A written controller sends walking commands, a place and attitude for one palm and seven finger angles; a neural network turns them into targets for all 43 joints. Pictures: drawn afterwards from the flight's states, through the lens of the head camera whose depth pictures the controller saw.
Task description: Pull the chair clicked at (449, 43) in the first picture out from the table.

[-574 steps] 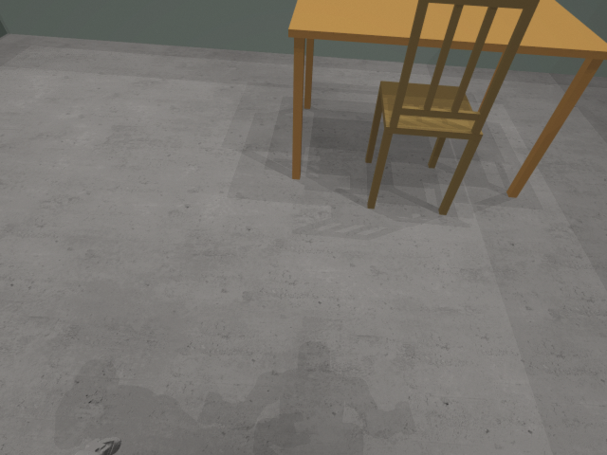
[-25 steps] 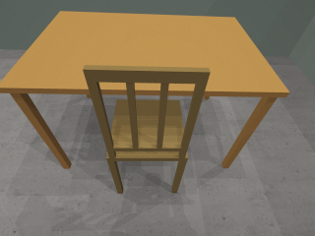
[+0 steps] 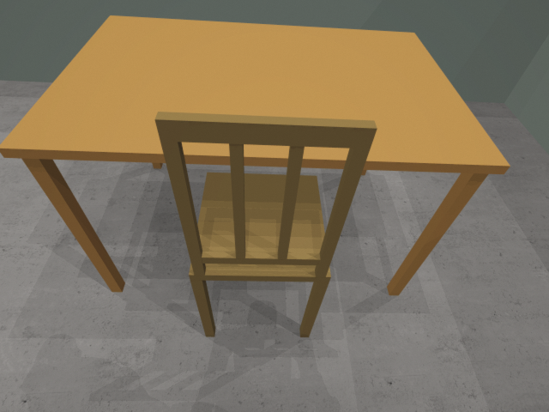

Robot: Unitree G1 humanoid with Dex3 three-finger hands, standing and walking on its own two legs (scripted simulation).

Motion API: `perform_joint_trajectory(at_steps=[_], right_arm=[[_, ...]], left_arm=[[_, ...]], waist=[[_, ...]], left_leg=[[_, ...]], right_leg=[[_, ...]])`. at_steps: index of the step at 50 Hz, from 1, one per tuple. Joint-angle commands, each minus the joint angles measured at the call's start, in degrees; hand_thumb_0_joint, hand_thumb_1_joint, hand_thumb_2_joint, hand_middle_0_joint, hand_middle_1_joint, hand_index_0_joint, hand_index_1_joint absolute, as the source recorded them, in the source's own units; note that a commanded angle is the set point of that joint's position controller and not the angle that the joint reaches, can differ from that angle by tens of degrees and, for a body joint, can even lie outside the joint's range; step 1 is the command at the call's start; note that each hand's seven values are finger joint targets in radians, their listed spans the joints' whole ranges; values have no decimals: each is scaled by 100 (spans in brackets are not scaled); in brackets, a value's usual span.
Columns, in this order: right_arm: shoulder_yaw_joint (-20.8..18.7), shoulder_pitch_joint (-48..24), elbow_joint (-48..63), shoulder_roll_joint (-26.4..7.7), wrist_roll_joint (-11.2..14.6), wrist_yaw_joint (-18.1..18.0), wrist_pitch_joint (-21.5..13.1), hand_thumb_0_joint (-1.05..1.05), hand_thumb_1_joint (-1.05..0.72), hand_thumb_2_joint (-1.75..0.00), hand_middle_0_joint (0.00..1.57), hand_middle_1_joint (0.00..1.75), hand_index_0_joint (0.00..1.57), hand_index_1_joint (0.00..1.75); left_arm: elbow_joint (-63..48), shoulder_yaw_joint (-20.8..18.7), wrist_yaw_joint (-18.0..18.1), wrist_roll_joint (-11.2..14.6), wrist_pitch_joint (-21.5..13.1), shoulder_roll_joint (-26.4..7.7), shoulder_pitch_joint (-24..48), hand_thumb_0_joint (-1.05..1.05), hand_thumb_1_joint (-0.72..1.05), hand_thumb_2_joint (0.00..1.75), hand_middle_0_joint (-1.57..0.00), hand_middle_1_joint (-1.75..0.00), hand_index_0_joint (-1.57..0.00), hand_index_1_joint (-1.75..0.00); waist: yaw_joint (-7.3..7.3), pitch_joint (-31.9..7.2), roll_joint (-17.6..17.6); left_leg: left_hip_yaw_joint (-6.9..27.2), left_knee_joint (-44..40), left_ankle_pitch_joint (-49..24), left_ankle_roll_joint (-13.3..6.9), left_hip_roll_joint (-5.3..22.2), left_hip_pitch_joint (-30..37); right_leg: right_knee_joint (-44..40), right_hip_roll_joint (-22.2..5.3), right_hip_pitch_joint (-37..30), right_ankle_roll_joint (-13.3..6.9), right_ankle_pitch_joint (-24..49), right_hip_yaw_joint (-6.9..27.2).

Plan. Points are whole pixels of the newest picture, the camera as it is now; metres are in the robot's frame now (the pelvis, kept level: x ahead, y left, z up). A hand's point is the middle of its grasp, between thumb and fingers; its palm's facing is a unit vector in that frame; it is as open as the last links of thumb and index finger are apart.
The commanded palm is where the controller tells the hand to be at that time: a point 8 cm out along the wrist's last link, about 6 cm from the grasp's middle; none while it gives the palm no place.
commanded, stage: shuffle to correct the standing spot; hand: left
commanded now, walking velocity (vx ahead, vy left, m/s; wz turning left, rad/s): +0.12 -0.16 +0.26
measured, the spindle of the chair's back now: (238, 208) +0.51 +0.11 -0.05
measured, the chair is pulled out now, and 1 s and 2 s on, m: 0.00 0.00 0.00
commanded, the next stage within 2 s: come to a stop and stand still in 0.50 s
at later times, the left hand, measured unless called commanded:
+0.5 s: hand out of the picture +0.02 +0.08 -0.19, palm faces +0.12 -0.98 -0.14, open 7.3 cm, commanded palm none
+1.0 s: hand out of the picture +0.11 +0.08 -0.17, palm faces +0.16 -0.95 -0.27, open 7.3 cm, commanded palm none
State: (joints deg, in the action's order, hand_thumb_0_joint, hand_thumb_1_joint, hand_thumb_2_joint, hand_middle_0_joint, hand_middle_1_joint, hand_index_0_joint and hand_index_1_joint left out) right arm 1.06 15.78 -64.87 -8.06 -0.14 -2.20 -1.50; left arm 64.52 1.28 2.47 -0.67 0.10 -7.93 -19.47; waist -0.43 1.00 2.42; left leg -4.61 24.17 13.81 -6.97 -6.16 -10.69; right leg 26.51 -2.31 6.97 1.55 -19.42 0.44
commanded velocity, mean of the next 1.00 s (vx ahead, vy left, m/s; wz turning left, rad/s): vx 0.01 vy -0.04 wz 0.05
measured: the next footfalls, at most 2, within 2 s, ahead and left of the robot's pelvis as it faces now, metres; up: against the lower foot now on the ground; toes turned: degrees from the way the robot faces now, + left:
right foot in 0.32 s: +0.08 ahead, -0.15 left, +0.00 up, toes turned +2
right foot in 0.78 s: +0.17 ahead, -0.23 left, +0.00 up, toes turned +3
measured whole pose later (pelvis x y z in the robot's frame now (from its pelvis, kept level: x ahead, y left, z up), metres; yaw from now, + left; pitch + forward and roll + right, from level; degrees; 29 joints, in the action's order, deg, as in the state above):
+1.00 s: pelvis +0.10 -0.12 +0.00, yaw +7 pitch +0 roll +2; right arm -2.6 11.2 -59.9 -10.3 0.3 -2.3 2.5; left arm 58.2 -1.5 2.8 -1.6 -0.8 -9.8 -12.0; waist -1.2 5.9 -0.3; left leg -2.0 47.0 32.2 2.1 -0.6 -17.4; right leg 34.1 -3.6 17.0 -0.8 -16.8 -2.8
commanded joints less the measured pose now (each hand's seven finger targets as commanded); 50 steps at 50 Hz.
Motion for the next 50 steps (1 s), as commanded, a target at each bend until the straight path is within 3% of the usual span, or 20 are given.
perform_joint_trajectory(at_steps=[1, 7, 14, 16, 19, 23, 26, 27, 29, 30, 32, 35, 37, 38, 40, 41, 43, 45, 46, 50], right_arm=[[-213, 526, 73, -786, -22, -60, -22, 0, -90, -90, 20, 30, 20, 30], [-282, 775, 69, -827, -102, -70, -64, 0, -90, -90, 20, 30, 20, 30], [-286, 498, 82, -700, -88, -46, -31, 0, -90, -90, 20, 30, 20, 30], [-223, 536, 80, -437, -77, -17, -24, 0, -90, -90, 20, 30, 20, 30], [-207, 528, 132, -206, -106, 3, 38, 0, -90, -90, 20, 30, 20, 30], [-211, 353, 219, -132, -97, 5, 22, 0, -90, -90, 20, 30, 20, 30], [-164, 767, 22, 36, -82, -26, -54, 0, -90, -90, 20, 30, 20, 30], [-186, 954, -27, -162, -83, -53, -98, 0, -90, -90, 20, 30, 20, 30], [-392, 1423, -52, -907, -153, -136, -89, 0, -90, -90, 20, 30, 20, 30], [-402, 1474, -51, -958, -183, -131, -58, 0, -90, -90, 20, 30, 20, 30], [-298, 1073, 82, -664, -151, -154, -110, 0, -90, -90, 20, 30, 20, 30], [-202, 365, 279, -635, -137, -160, -125, 0, -90, -90, 20, 30, 20, 30], [-223, 280, 285, -704, -47, -132, -80, 0, -90, -90, 20, 30, 20, 30], [-261, 408, 328, -641, -4, -107, -64, 0, -90, -90, 20, 30, 20, 30], [-312, 589, 410, -482, 69, -86, 20, 0, -90, -90, 20, 30, 20, 30], [-352, 633, 411, -438, 67, -56, 64, 0, -90, -90, 20, 30, 20, 30], [-385, 563, 416, -390, 67, -71, 179, 0, -90, -90, 20, 30, 20, 30], [-411, 268, 608, -396, 46, -60, 237, 0, -90, -90, 20, 30, 20, 30], [-419, 104, 648, -425, 39, -65, 267, 0, -90, -90, 20, 30, 20, 30], [-453, -273, 919, -456, 34, 28, 381, 0, -90, -90, 20, 30, 20, 30]], left_arm=[[-106, -92, -29, -93, 14, -345, -435, 0, 90, 90, -20, -30, -20, -30], [-424, -186, -98, -126, 1, -375, 14, 0, 90, 90, -20, -30, -20, -30], [-243, -219, -123, -82, -77, -230, -361, 0, 90, 90, -20, -30, -20, -30], [-171, -250, -86, -53, -122, -437, -485, 0, 90, 90, -20, -30, -20, -30], [-150, -301, -50, -40, -100, -726, -603, 0, 90, 90, -20, -30, -20, -30], [-248, -310, -33, -80, -130, -571, -520, 0, 90, 90, -20, -30, -20, -30], [-296, -288, -68, -36, -115, -557, -361, 0, 90, 90, -20, -30, -20, -30], [-323, -270, -97, -19, -95, -464, -370, 0, 90, 90, -20, -30, -20, -30], [-535, -262, -162, -59, -81, -327, -248, 0, 90, 90, -20, -30, -20, -30], [-642, -332, -153, -154, -15, -525, 82, 0, 90, 90, -20, -30, -20, -30], [-644, -355, -124, -123, -31, -423, 91, 0, 90, 90, -20, -30, -20, -30], [-523, -254, -123, 16, -101, -51, -81, 0, 90, 90, -20, -30, -20, -30], [-335, -271, -108, 2, -179, -160, -503, 0, 90, 90, -20, -30, -20, -30], [-249, -310, -79, -8, -230, -423, -696, 0, 90, 90, -20, -30, -20, -30], [-258, -361, -38, -14, -249, -913, -561, 0, 90, 90, -20, -30, -20, -30], [-377, -378, -60, -20, -195, -1044, -401, 0, 90, 90, -20, -30, -20, -30], [-421, -431, -3, -28, -171, -1110, -306, 0, 90, 90, -20, -30, -20, -30], [-441, -474, 57, -77, -137, -1174, -405, 0, 90, 90, -20, -30, -20, -30], [-454, -483, 72, -92, -112, -1209, -466, 0, 90, 90, -20, -30, -20, -30], [-824, -576, 128, -160, 2, -1292, -57, 0, 90, 90, -20, -30, -20, -30]], waist=[[104, 652, -411], [207, 253, -447], [-37, 259, -380], [-79, 480, 164], [-54, 680, 1045], [24, 659, 424], [188, 296, 43], [259, 131, -309], [438, 76, -1664], [509, 385, -1439], [275, 524, -1209], [23, 161, -1255], [-143, -72, -866], [-116, -287, -421], [38, -416, 183], [96, -211, -125], [28, -232, 452], [-200, -234, 1311], [-306, -256, 1259], [-286, -368, 1090]], left_leg=[[2194, -1274, 964, -126, 1748, 173], [2606, -1112, -256, -692, 2106, 335], [1760, -585, 418, -101, 1499, -733], [1307, -213, 1056, 178, 1046, -1538], [271, 1271, 1234, 387, 447, -1589], [179, 1992, 1441, 408, 739, -1476], [-66, 289, 322, 509, 658, -229], [316, -172, -120, 455, 928, 218], [2660, -788, -1660, -540, 2884, 1025], [2740, -765, -2195, -783, 3062, 773], [2090, -544, -3509, -745, 2776, 449], [908, -36, -4741, -168, 1986, 490], [576, 495, -3972, 267, 1587, 531], [511, 719, -3061, 482, 1361, 301], [348, 594, -588, 779, 897, -434], [324, 534, -249, 764, 751, -415], [156, 1106, -213, 820, 762, -403], [103, 1755, 1730, 875, 601, -1129], [183, 2218, 2096, 883, 578, -1325], [465, 2983, 1955, 901, 476, -1444]], right_leg=[[541, -13, 1323, -225, -526, -211], [1992, -108, 2047, -248, -909, 21], [77, 121, 468, -213, 343, -242], [-389, -264, -116, -401, 35, 471], [-1214, -1061, 460, -1007, -1371, 1614], [-1109, -1114, 654, -1458, 550, 1439], [-227, -552, 831, -1106, 1624, 588], [305, -277, 1025, -877, 1500, 347], [2244, 349, 2537, -376, -1016, -444], [3112, 191, 2754, -384, -1323, -142], [3359, -26, 2640, -318, -1093, 125], [1318, -52, 1472, -181, -454, -168], [-176, 69, 651, -50, 1270, -474], [-320, -132, 111, -84, 2784, -174], [498, -1145, -369, -664, 5895, 783], [473, -1286, -106, -707, 6019, 597], [478, -1304, -109, -847, 6390, 762], [367, -1650, -628, -1199, 7400, 1067], [283, -1824, -695, -1407, 7478, 1180], [113, -1719, -340, -1564, 5927, 1067]])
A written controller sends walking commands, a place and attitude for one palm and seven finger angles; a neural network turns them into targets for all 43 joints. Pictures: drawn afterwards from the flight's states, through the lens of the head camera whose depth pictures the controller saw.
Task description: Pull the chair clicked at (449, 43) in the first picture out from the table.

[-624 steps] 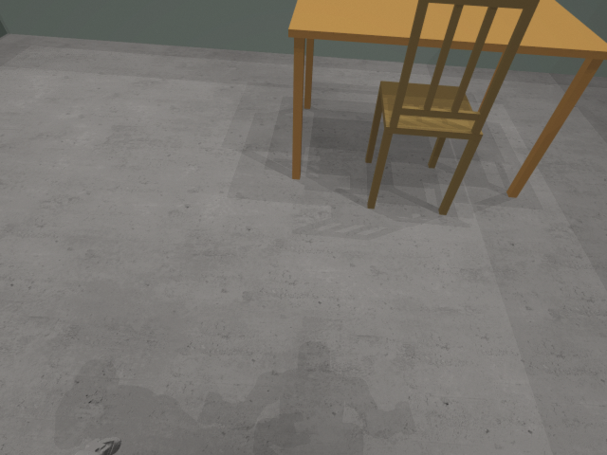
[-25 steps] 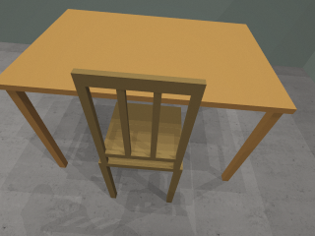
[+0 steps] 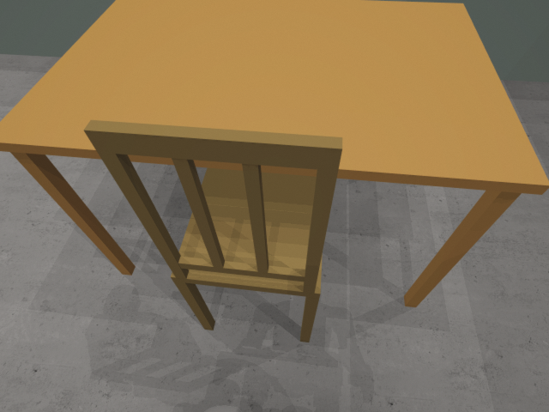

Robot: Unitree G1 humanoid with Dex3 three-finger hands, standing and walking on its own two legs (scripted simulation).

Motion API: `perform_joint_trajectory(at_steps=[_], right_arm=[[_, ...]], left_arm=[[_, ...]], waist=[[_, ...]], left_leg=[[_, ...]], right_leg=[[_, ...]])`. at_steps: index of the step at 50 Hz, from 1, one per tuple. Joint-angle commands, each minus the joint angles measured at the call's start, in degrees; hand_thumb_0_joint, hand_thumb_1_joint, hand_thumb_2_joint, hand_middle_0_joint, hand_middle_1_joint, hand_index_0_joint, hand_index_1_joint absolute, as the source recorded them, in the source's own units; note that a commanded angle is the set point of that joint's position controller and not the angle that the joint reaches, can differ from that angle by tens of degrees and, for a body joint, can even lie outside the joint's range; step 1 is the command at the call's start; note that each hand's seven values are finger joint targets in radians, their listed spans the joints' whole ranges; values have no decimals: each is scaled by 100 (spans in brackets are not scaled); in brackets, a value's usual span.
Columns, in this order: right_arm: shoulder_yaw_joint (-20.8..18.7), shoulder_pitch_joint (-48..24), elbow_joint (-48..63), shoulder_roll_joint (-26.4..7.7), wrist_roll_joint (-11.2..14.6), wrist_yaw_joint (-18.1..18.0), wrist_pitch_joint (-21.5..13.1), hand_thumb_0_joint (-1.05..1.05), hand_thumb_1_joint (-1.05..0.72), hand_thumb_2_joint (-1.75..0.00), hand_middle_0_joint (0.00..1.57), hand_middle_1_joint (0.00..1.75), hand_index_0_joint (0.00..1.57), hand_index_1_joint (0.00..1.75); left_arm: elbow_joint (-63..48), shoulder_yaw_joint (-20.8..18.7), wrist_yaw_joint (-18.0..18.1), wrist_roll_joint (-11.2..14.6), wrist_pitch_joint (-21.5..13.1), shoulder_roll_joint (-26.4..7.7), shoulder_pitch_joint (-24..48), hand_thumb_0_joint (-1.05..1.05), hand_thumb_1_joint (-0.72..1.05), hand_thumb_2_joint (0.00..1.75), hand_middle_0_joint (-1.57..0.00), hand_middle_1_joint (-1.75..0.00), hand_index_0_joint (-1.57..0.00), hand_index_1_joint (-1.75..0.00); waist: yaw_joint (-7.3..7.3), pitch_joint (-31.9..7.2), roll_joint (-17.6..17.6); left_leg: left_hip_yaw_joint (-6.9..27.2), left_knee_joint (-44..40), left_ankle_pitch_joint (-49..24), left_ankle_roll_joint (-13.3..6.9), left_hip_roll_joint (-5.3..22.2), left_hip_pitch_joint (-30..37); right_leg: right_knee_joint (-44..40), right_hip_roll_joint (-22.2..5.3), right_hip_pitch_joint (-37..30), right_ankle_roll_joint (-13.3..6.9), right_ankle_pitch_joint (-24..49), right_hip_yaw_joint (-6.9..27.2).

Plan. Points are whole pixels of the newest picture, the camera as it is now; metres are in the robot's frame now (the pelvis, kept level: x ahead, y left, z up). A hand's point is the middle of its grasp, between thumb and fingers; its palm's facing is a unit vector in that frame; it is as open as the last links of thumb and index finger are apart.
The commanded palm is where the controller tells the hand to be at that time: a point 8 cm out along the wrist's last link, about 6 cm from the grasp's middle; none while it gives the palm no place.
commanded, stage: come to a stop and stand still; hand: left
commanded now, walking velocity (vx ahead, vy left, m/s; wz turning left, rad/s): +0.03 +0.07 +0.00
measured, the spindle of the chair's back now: (204, 221) +0.43 +0.17 -0.05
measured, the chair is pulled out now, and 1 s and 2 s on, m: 0.00 0.00 0.00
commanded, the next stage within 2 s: look again from close up in 1.12 s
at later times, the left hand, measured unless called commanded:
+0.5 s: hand out of the picture -0.04 +0.21 -0.17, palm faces +0.01 -0.98 -0.22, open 7.3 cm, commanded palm none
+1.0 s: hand out of the picture -0.06 +0.14 -0.17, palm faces +0.01 -0.99 -0.15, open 7.3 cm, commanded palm none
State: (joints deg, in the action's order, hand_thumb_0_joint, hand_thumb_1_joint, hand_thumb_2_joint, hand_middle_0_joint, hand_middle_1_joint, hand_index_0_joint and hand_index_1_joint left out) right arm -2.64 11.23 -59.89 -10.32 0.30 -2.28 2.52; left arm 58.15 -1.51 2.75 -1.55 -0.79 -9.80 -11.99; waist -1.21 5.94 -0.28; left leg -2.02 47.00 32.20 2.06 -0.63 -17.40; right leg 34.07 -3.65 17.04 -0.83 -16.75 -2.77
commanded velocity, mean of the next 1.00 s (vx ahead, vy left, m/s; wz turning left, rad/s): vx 0.05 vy -0.03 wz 0.00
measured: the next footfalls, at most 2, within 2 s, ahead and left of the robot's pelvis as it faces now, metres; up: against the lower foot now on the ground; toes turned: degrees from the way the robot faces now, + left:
left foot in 0.16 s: +0.03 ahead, +0.12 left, +0.00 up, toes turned +1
right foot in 0.52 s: -0.06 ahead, -0.07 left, +0.00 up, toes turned -2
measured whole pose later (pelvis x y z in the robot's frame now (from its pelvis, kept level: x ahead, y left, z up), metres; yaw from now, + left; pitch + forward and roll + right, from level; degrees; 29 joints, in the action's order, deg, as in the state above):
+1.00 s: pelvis -0.04 +0.00 +0.01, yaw -2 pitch -1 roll +1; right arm 0.4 16.6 -66.4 -6.9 0.0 -2.2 0.1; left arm 63.5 1.6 2.5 -0.3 -1.3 -5.2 -20.3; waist 0.0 1.1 0.5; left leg -3.1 23.2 10.9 0.3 0.7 -11.1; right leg 22.5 3.5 3.8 -4.2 -17.5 -0.6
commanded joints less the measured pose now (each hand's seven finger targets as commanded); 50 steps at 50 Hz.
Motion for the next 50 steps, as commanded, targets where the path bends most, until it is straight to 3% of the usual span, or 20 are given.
perform_joint_trajectory(at_steps=[1, 4, 6, 7, 8, 9, 10, 11, 13, 16, 19, 21, 24, 25, 27, 29, 35, 36, 45, 50], right_arm=[[-87, 229, 442, -195, -6, 68, -7, 0, -90, -90, 20, 30, 20, 30], [-60, 476, 469, -151, -18, 145, -39, 0, -90, -90, 20, 30, 20, 30], [2, 892, 266, -124, -45, 159, -136, 0, -90, -90, 20, 30, 20, 30], [5, 953, 237, -316, -79, 148, -211, 0, -90, -90, 20, 30, 20, 30], [-44, 895, 310, -620, -165, 133, -254, 0, -90, -90, 20, 30, 20, 30], [-36, 751, 433, -743, -215, 130, -213, 0, -90, -90, 20, 30, 20, 30], [30, 407, 502, -667, -252, 127, -222, 0, -90, -90, 20, 30, 20, 30], [53, 114, 511, -626, -240, 114, -257, 0, -90, -90, 20, 30, 20, 30], [47, -57, 618, -660, -209, 127, -288, 0, -90, -90, 20, 30, 20, 30], [30, 308, 485, -597, -175, 97, -362, 0, -90, -90, 20, 30, 20, 30], [-16, 777, 285, -635, -196, 66, -365, 0, -90, -90, 20, 30, 20, 30], [-2, 839, 194, -607, -184, 46, -350, 0, -90, -90, 20, 30, 20, 30], [18, 947, 35, -600, -108, 62, -311, 0, -90, -90, 20, 30, 20, 30], [48, 955, -9, -436, -61, 80, -311, 0, -90, -90, 20, 30, 20, 30], [151, 807, 10, -147, -27, 93, -302, 0, -90, -90, 20, 30, 20, 30], [177, 779, -144, -129, -92, 95, -282, 0, -90, -90, 20, 30, 20, 30], [230, 1016, -522, -110, -49, 51, -333, 0, -90, -90, 20, 30, 20, 30], [239, 949, -542, -79, -32, 49, -333, 0, -90, -90, 20, 30, 20, 30], [242, 947, -546, -82, -23, -4, -366, 0, -90, -90, 20, 30, 20, 30], [247, 840, -519, -89, -18, -15, -350, 0, -90, -90, 20, 30, 20, 30]], left_arm=[[-280, -299, 100, -75, 112, -1112, -648, 0, 90, 90, -20, -30, -20, -30], [-566, -307, 71, -95, 161, -1188, -168, 0, 90, 90, -20, -30, -20, -30], [-624, -245, 34, -35, 201, -1008, -4, 0, 90, 90, -20, -30, -20, -30], [-617, -173, 27, -22, 240, -763, -49, 0, 90, 90, -20, -30, -20, -30], [-638, -119, 4, 39, 262, -425, -171, 0, 90, 90, -20, -30, -20, -30], [-665, -126, 16, 45, 277, -411, -246, 0, 90, 90, -20, -30, -20, -30], [-600, -142, -9, 14, 289, -481, -334, 0, 90, 90, -20, -30, -20, -30], [-466, -141, -22, -27, 326, -485, -506, 0, 90, 90, -20, -30, -20, -30], [-377, -176, -104, -65, 299, -578, -642, 0, 90, 90, -20, -30, -20, -30], [-332, -141, -150, -37, 213, -507, -693, 0, 90, 90, -20, -30, -20, -30], [-406, -83, -156, -16, 171, -366, -584, 0, 90, 90, -20, -30, -20, -30], [-350, -38, -135, 32, 138, -259, -633, 0, 90, 90, -20, -30, -20, -30], [-70, 9, -86, 57, 73, -164, -1141, 0, 90, 90, -20, -30, -20, -30], [22, 14, -48, 63, 25, -242, -1233, 0, 90, 90, -20, -30, -20, -30], [71, 51, -14, 84, -15, -535, -1148, 0, 90, 90, -20, -30, -20, -30], [131, 82, -25, 103, -105, -439, -975, 0, 90, 90, -20, -30, -20, -30], [308, 149, -20, 127, -93, -227, -1204, 0, 90, 90, -20, -30, -20, -30], [340, 157, -15, 128, -85, -237, -1262, 0, 90, 90, -20, -30, -20, -30], [426, 173, 16, 114, -123, -157, -1379, 0, 90, 90, -20, -30, -20, -30], [446, 177, 26, 106, -117, -137, -1408, 0, 90, 90, -20, -30, -20, -30]], waist=[[-145, -894, 1275], [121, -903, 1228], [318, -819, 724], [351, -645, 25], [340, -397, -1366], [287, -38, -1520], [130, 117, -1220], [-69, 56, -1410], [-143, 254, -851], [-2, 213, -531], [216, -164, -453], [232, -203, -514], [76, -581, -201], [100, -553, 92], [146, -205, 793], [212, -47, 1194], [175, -20, -96], [122, 164, -132], [135, -209, 43], [119, -110, 115]], left_leg=[[171, 608, -90, -6, -80, -600], [50, -715, -911, -63, -64, 331], [-210, -2196, -2143, -90, -124, 1628], [58, -2727, -2034, -126, 186, 1782], [1291, -3463, -1404, -473, 1066, 1223], [1907, -3714, -1173, -949, 1587, 54], [1901, -3866, -588, -1187, 1611, -619], [2139, -3960, -77, -1262, 1590, -716], [1839, -3932, 114, -1196, 1386, -803], [1606, -3806, -429, -1224, 1328, -292], [1677, -3576, -991, -1274, 1397, 539], [1696, -3421, -1514, -1264, 1436, 591], [1411, -2943, -1606, -935, 1095, 520], [1115, -2698, -1505, -694, 809, 195], [331, -2193, -1405, -330, 210, 25], [204, -2051, -1926, -242, 193, 413], [453, -2567, -2600, -354, 515, 920], [430, -2592, -2550, -355, 513, 810], [393, -2548, -2969, -337, 595, 1075], [371, -2562, -2930, -329, 603, 1063]], right_leg=[[-749, -1526, -1115, -1281, 4962, 1311], [-865, -1330, -175, -950, 2609, 1245], [-784, -733, 717, -411, 288, 877], [-262, -350, 983, -201, -668, 686], [762, 269, 1153, 80, -1407, 315], [1683, 424, 726, 119, -1567, 314], [2213, 305, 399, 33, -1280, 482], [2614, 264, 496, 7, -1054, 606], [3002, 287, 655, 22, -717, 500], [2672, 253, 767, 52, -708, 347], [1468, 201, 669, 55, -1074, 234], [569, 218, 270, 16, -1194, 276], [-1288, 319, -827, 4, -20, 244], [-1671, 121, -1235, -59, 271, 548], [-2005, -606, -826, -368, 93, 1295], [-1952, -594, -327, -506, 780, 1316], [-1642, -159, -283, -253, 814, 890], [-1703, -130, -261, -215, 747, 875], [-1614, -198, -574, -148, 1770, 870], [-1637, -222, -550, -99, 1931, 890]])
